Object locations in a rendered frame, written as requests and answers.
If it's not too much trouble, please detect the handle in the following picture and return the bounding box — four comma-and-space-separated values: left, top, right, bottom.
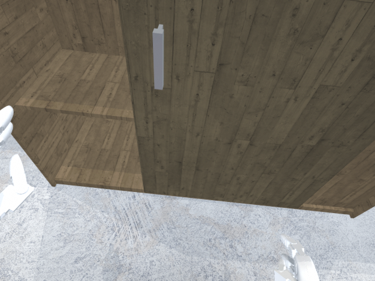
152, 24, 164, 90

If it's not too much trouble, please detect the robot right hand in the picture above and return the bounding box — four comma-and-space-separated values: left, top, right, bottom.
274, 234, 319, 281

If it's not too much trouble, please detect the robot left hand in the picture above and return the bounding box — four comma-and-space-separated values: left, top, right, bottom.
0, 105, 34, 220

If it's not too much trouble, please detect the wardrobe door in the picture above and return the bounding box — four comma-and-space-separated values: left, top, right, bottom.
118, 0, 375, 208
304, 141, 375, 208

